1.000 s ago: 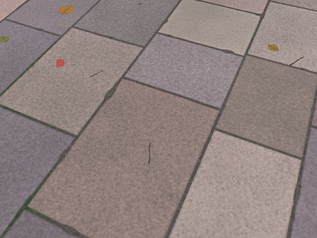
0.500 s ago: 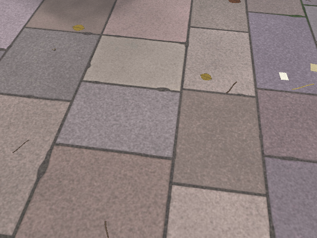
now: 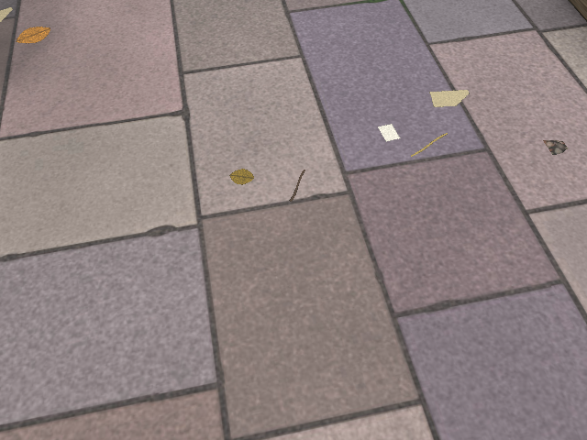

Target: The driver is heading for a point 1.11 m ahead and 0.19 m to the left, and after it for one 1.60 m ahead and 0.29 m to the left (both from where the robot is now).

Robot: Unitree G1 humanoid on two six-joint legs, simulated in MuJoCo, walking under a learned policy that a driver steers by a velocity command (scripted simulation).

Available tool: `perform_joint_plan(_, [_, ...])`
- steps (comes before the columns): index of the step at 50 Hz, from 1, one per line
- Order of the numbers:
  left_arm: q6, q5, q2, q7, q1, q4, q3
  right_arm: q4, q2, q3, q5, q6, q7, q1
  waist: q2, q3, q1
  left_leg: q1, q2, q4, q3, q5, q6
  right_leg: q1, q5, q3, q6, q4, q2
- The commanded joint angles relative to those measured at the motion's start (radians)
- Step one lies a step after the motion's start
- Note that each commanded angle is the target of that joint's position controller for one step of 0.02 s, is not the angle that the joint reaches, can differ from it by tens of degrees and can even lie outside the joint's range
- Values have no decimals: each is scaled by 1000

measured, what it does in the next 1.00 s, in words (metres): walks ahead: left foot, then right foot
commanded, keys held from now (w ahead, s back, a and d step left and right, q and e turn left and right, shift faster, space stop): w+e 0.04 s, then w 0.76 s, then w+q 0.20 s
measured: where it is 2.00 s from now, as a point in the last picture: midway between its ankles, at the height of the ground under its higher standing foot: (287, 208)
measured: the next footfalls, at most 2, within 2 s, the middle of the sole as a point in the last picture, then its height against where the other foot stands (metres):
left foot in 0.36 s outside the picture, level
right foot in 0.90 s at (371, 342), level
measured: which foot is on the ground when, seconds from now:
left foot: up 0.00-0.34, down 0.36-0.90, up 0.92-1.00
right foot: down 0.00-0.38, up 0.40-0.88, down 0.90-1.00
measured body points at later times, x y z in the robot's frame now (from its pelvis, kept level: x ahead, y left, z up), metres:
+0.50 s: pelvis +0.29 +0.05 +0.00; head +0.32 +0.06 +0.45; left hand +0.40 +0.32 -0.12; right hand +0.40 -0.23 -0.09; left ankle +0.36 +0.14 -0.73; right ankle +0.17 -0.07 -0.64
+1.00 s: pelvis +0.56 -0.03 +0.00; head +0.59 -0.05 +0.45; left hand +0.77 +0.20 -0.08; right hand +0.57 -0.32 -0.13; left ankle +0.44 +0.12 -0.64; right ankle +0.62 -0.14 -0.73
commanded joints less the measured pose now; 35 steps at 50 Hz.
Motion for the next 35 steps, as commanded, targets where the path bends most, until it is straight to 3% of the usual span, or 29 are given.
perform_joint_plan(1, [-23, 15, 120, 13, 24, -70, 32, -97, -134, -32, -18, -19, -2, -22, -58, -138, 0, -267, 63, -68, -72, 89, -9, 301, 166, 415, -213, -294, -265])
perform_joint_plan(4, [-30, 10, 131, 30, 34, -47, 32, -95, -85, -19, -29, 7, -2, -35, -46, -108, -11, -237, 53, -209, -35, 169, -53, 191, 278, 310, -214, -321, -239])
perform_joint_plan(8, [-29, 5, 140, 42, 95, 0, 32, -120, -34, 7, -24, 5, 10, -178, -72, -66, 55, -157, 15, -515, -13, 472, -61, 134, 196, 201, -148, -326, -178])
perform_joint_plan(11, [-32, 0, 152, 38, 153, 39, 33, -143, -51, 6, -7, 0, 20, -254, -82, -37, 91, -140, -4, -614, -20, 534, -42, 176, 108, 233, -135, -317, -213])
perform_joint_plan(13, [-29, -4, 149, 37, 178, 61, 33, -158, -69, 0, -7, -6, 28, -280, -85, -23, 97, -172, -8, -661, -29, 485, -14, 256, 111, 267, -129, -276, -248])
perform_joint_plan(16, [-16, 0, 155, 41, 183, 81, 36, -158, -91, -11, -8, -12, 34, -240, -117, -24, 69, -138, -23, -697, -13, 359, 32, 346, 225, 303, -105, -212, -286])
perform_joint_plan(17, [-11, -1, 153, 41, 165, 80, 35, -143, -103, -21, -11, -15, 31, -177, -120, -52, 29, -48, -46, -728, 15, 342, 55, 352, 355, 286, -87, -144, -264])
perform_joint_plan(18, [-8, 4, 129, 41, 160, 77, 25, -111, -137, -39, -17, -18, 26, -59, -100, -138, -26, 129, -42, -728, 17, 371, 88, 327, 466, 240, -59, 5, -208])
perform_joint_plan(19, [-8, 22, 86, 44, 178, 55, 5, -92, -197, -54, -30, -19, 21, 105, -1, -298, -82, 423, 121, -682, -161, 415, 165, 163, 291, 187, -17, 290, -139])
perform_joint_plan(20, [-23, -1, 14, 41, 313, 55, -16, -52, -256, -75, -25, -8, 27, 201, 300, -425, -45, 745, 317, -799, -620, 155, 326, -205, -285, 109, 67, 639, 19])
perform_joint_plan(21, [-32, -12, 96, 41, 259, 65, -4, -48, -164, -51, 7, -5, 31, 212, 215, -376, -84, 741, 320, -903, -749, -97, 309, -345, -389, 192, 66, 747, -13])
perform_joint_plan(22, [-35, -21, 144, 39, 137, 39, 10, -60, -122, -37, 4, -1, 26, 144, 122, -228, -93, 617, 290, -920, -612, -106, 262, -402, -303, 172, 60, 765, -64])
perform_joint_plan(23, [-38, -11, 135, 41, 70, 21, 6, -73, -109, -29, -10, 6, 22, 81, 51, -152, -70, 487, 251, -932, -500, -7, 239, -381, -226, 127, 59, 730, -110])
perform_joint_plan(24, [-42, 4, 122, 40, 40, 12, 7, -74, -90, -22, -19, 9, 21, 45, 38, -94, -46, 380, 217, -956, -427, 91, 240, -358, -173, 116, 62, 664, -141])
perform_joint_plan(25, [-40, 8, 109, 38, 54, 16, 8, -76, -73, -15, -28, 6, 18, 28, 61, -86, -17, 318, 186, -976, -370, 171, 230, -300, -135, 116, 63, 619, -168])
perform_joint_plan(28, [-29, 8, 63, 36, 80, 28, -1, -62, -81, -16, -14, -2, 16, 35, 79, -84, 9, 256, 161, -1024, -265, 327, 247, -259, -108, 85, 83, 517, -185])
perform_joint_plan(31, [-31, 15, 40, 35, -10, 4, -13, -42, -120, -27, -8, 3, 6, 59, 51, -59, -10, 251, 150, -1057, -181, 422, 246, -288, 29, 66, 105, 346, -195])
perform_joint_plan(35, [-44, 7, 20, 21, -137, -17, -24, -14, -136, -29, 3, 15, 0, 113, 50, -35, -57, 251, 112, -1057, -84, 444, 208, -220, 231, 32, 109, 112, -163])
Keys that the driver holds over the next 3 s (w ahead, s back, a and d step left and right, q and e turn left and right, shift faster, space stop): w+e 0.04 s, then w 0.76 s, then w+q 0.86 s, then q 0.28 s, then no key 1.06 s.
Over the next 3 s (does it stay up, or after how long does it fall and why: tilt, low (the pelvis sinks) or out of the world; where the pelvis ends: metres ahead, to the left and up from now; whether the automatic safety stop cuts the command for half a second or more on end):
stays up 1.13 0.11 0.01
